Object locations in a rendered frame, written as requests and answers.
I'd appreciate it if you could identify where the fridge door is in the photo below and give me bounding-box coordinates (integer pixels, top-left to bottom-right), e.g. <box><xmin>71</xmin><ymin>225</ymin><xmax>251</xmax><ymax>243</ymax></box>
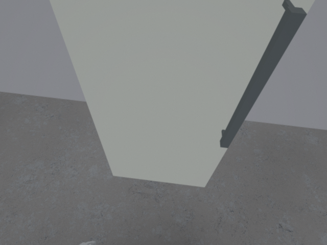
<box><xmin>50</xmin><ymin>0</ymin><xmax>315</xmax><ymax>187</ymax></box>

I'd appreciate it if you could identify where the handle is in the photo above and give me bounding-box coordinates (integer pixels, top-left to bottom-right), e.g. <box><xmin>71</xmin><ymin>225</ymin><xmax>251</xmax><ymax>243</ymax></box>
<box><xmin>220</xmin><ymin>0</ymin><xmax>307</xmax><ymax>148</ymax></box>

